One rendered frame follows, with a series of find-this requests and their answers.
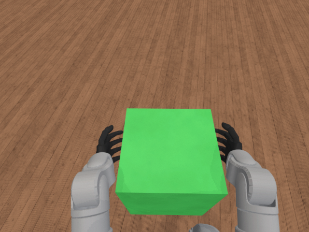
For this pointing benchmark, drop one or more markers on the robot left hand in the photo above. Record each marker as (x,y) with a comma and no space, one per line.
(105,145)

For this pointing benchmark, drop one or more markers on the right robot forearm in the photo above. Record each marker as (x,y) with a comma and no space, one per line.
(256,193)

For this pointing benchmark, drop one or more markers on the left robot forearm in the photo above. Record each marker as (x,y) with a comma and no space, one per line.
(90,201)

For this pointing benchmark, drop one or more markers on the carton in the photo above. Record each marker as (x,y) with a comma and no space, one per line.
(170,162)

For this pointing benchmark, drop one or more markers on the robot right hand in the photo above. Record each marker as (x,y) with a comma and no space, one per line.
(232,142)

